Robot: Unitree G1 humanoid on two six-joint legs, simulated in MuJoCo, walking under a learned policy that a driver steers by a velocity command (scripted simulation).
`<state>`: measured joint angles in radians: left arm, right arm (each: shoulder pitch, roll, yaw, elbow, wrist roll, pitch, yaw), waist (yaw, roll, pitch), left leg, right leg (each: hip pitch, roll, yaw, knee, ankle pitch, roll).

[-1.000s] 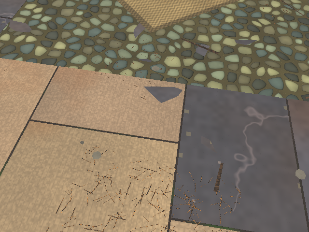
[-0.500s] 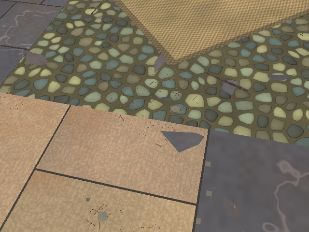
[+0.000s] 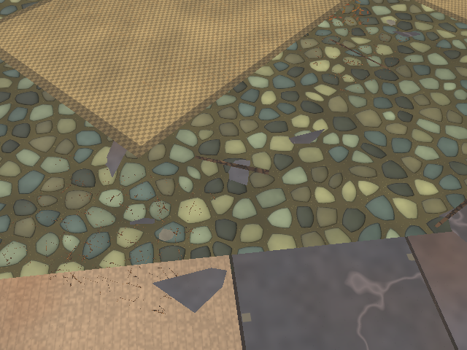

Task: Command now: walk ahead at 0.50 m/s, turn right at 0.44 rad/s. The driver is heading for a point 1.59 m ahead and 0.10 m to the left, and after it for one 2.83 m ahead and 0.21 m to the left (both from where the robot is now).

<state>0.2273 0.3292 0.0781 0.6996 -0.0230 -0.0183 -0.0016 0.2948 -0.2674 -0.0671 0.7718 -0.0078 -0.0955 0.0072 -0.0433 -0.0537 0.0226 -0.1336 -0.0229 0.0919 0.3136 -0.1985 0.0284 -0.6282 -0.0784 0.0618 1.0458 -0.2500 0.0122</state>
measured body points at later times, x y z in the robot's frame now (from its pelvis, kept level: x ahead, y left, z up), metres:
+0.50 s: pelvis +0.26 -0.07 +0.00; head +0.29 -0.09 +0.45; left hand +0.36 +0.20 -0.11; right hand +0.38 -0.36 -0.11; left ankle +0.36 +0.09 -0.67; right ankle +0.25 -0.16 -0.74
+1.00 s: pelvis +0.55 -0.02 +0.00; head +0.57 -0.01 +0.45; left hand +0.69 +0.24 -0.12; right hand +0.59 -0.30 -0.12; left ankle +0.57 +0.06 -0.75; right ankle +0.57 -0.20 -0.67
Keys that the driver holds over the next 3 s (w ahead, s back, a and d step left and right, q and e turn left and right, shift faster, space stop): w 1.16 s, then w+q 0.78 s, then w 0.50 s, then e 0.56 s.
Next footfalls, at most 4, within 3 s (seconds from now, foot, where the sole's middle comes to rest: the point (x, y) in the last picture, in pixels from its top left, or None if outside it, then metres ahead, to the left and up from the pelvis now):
0.24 right None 0.29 -0.16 -0.78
0.78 left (210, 308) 0.61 0.05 -0.78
1.32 right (288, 226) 0.89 -0.21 -0.78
1.84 left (203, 172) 1.14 0.08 -0.78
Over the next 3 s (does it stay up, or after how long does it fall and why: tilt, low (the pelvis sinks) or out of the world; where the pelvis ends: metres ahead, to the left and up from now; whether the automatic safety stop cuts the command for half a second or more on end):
stays up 1.51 0.12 -0.01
